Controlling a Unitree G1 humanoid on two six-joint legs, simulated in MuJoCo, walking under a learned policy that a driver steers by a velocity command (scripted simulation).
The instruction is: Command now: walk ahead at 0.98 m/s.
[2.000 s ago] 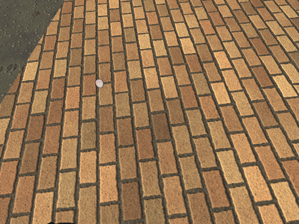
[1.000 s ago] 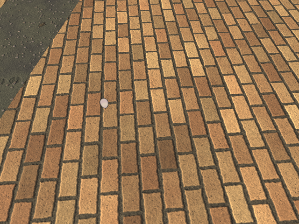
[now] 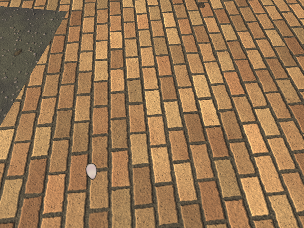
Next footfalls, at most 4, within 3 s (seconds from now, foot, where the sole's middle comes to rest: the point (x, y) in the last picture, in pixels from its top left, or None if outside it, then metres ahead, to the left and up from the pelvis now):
0.38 right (192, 191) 0.61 -0.15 -0.76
0.86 left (153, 121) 1.00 0.03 -0.76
1.40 right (178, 104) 1.12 -0.12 -0.76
1.78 left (120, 97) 1.18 0.21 -0.76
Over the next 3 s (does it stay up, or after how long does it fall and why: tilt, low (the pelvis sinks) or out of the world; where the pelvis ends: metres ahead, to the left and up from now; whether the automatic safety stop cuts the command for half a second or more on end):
stays up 2.21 0.02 0.02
